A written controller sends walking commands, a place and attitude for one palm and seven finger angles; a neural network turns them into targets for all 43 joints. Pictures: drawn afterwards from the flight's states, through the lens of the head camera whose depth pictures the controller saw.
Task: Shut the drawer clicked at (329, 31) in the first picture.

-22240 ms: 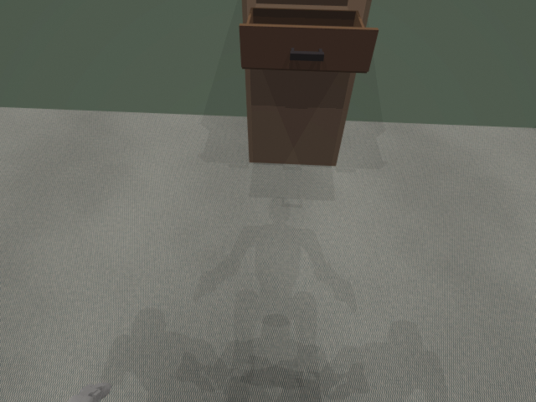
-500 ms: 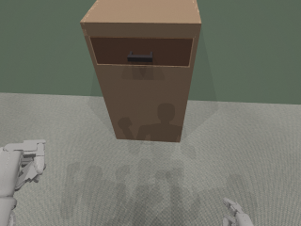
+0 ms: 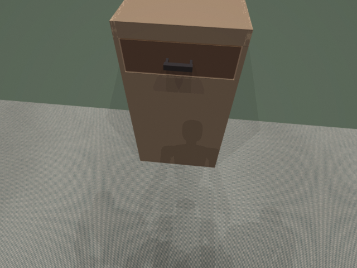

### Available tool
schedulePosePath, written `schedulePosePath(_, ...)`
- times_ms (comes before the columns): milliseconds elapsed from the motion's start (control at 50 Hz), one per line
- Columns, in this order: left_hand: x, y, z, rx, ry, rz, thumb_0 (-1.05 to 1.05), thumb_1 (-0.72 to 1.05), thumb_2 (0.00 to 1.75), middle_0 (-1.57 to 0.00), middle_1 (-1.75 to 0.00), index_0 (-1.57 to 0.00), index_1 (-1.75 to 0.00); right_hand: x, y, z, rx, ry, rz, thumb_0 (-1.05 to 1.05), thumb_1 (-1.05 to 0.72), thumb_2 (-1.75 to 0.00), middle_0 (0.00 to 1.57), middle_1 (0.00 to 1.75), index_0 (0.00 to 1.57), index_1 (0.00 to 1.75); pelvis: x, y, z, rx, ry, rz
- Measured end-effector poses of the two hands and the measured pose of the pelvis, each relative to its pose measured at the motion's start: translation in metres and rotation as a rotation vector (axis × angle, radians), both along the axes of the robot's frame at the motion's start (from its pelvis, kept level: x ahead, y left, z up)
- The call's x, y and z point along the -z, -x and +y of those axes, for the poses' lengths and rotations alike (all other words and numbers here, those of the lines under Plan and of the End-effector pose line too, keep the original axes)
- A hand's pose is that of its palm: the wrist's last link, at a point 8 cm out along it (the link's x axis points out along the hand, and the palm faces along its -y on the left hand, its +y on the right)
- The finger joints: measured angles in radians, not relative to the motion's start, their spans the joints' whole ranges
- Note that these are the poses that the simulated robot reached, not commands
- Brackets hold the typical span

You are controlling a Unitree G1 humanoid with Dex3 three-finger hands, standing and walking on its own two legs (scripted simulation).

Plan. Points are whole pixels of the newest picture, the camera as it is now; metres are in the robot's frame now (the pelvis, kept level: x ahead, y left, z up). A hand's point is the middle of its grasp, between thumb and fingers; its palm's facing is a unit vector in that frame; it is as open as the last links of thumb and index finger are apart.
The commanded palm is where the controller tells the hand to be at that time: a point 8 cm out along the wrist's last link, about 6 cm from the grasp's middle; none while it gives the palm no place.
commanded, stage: let the arm hang, fingers relaxed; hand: left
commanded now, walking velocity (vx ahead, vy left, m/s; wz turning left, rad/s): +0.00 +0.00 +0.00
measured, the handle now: (178, 64) +0.81 +0.05 +0.00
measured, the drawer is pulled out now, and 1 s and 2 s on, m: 0.00 0.00 0.00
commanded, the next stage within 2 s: look to check the result in 0.54 s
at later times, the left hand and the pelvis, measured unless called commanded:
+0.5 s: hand out of the picture +0.00 +0.16 -0.18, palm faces +0.01 -0.99 -0.16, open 7.3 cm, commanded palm none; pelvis +0.00 +0.01 +0.00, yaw -1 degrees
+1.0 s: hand out of the picture +0.00 +0.15 -0.18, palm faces +0.01 -0.99 -0.16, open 7.4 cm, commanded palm none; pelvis +0.01 +0.00 +0.00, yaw -2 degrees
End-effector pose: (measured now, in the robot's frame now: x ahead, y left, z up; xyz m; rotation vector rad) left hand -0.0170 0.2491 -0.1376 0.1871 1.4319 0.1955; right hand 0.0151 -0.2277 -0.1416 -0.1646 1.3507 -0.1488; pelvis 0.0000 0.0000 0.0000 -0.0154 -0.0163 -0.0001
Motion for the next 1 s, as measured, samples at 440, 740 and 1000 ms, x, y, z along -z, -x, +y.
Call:
schedulePosePath(440, 0.011, -0.011, -0.034, 0.014, 0.088, 0.002, 0.01, 0.92, 0.90, -0.20, -0.30, -0.20, -0.31, 0.006, 0.054, 0.038, 0.100, -0.058, 0.111, 0.01, -0.90, -0.89, 0.20, 0.30, 0.20, 0.30, -0.001, -0.001, 0.007, 0.023, -0.011, -0.010)
schedulePosePath(740, 0.010, -0.008, -0.040, 0.002, 0.084, 0.026, 0.00, 0.91, 0.90, -0.20, -0.30, -0.20, -0.30, 0.006, 0.048, 0.033, 0.112, -0.056, 0.112, 0.00, -0.90, -0.89, 0.20, 0.30, 0.20, 0.30, -0.001, -0.008, 0.004, 0.029, -0.012, -0.008)
schedulePosePath(1000, 0.009, -0.017, -0.045, 0.006, 0.083, 0.012, 0.00, 0.91, 0.90, -0.20, -0.29, -0.20, -0.30, 0.006, 0.034, 0.025, 0.104, -0.051, 0.087, 0.00, -0.90, -0.89, 0.20, 0.30, 0.20, 0.30, -0.002, -0.012, -0.001, 0.030, -0.013, -0.007)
